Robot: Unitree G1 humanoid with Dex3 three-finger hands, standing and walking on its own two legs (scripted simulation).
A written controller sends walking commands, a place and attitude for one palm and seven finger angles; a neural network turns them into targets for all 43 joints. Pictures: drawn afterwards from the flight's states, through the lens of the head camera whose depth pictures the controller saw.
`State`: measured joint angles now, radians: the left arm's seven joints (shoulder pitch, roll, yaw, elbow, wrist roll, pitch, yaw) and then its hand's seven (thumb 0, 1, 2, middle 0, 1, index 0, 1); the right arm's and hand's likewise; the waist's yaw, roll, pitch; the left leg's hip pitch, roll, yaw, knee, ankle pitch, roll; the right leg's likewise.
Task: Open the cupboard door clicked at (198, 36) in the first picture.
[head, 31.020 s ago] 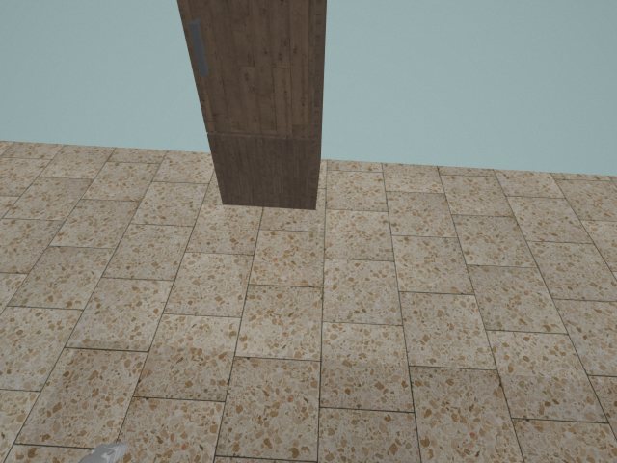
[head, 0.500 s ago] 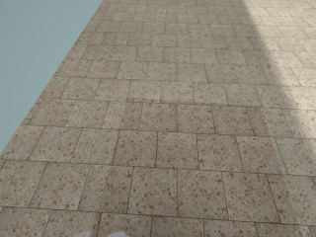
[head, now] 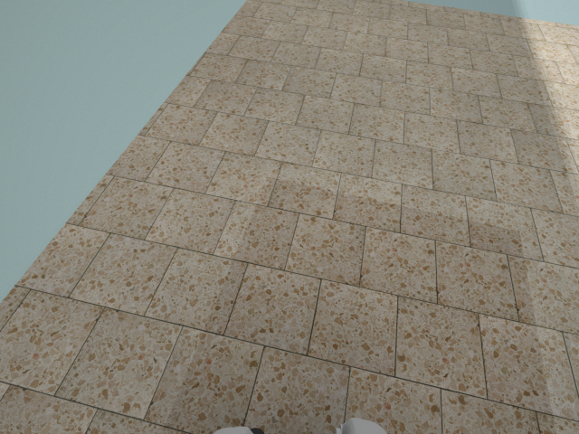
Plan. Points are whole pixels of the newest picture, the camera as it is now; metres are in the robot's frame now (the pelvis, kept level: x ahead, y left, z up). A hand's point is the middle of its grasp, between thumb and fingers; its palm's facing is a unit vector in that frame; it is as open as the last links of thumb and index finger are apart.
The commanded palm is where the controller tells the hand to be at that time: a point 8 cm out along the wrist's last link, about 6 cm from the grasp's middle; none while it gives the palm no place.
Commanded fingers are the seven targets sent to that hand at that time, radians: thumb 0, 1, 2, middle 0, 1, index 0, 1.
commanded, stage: turn to face it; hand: left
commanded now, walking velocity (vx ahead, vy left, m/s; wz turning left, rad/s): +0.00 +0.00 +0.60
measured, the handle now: out of the picture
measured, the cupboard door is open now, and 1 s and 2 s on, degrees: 45 45 45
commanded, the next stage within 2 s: none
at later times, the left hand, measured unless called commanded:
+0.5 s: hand out of the picture +0.05 +0.15 -0.16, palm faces +0.35 -0.91 -0.24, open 7.4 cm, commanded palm none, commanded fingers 0.00 0.90 0.90 -0.20 -0.30 -0.20 -0.30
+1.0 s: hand out of the picture +0.04 +0.13 -0.15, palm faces +0.58 -0.75 -0.31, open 7.4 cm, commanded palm none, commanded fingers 0.00 0.90 0.90 -0.20 -0.30 -0.20 -0.30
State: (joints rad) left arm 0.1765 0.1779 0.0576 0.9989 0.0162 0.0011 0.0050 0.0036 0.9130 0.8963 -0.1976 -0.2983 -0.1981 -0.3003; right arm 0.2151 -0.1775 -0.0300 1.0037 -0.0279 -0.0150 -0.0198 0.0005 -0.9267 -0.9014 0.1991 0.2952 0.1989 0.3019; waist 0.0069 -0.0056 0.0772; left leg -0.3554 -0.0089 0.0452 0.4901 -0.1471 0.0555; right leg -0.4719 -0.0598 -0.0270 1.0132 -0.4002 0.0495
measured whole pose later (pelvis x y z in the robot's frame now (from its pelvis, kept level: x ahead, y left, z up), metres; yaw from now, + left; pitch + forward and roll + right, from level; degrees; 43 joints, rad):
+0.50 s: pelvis +0.06 -0.05 +0.00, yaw +20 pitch +1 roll +2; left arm 0.21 0.20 0.05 0.92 0.03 0.00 0.02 0.00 0.91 0.90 -0.20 -0.30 -0.20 -0.30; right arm 0.10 -0.26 -0.07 0.92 -0.02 0.07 0.02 0.01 -0.91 -0.90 0.19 0.29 0.19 0.30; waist 0.00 -0.04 0.12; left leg -0.39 0.03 0.11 0.73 -0.39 -0.05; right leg -0.19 -0.14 -0.24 0.56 -0.36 0.00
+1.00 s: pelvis +0.09 -0.09 +0.00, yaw +38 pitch +1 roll +1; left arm 0.19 0.21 0.04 0.86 0.02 0.02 0.02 0.00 0.91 0.90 -0.20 -0.30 -0.20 -0.30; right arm 0.14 -0.27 -0.09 0.91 -0.02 0.09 0.02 0.01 -0.90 -0.90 0.20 0.30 0.20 0.30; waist -0.02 0.04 0.11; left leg -0.53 -0.01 -0.02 1.12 -0.44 -0.04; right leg -0.28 -0.08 -0.10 0.59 -0.32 0.00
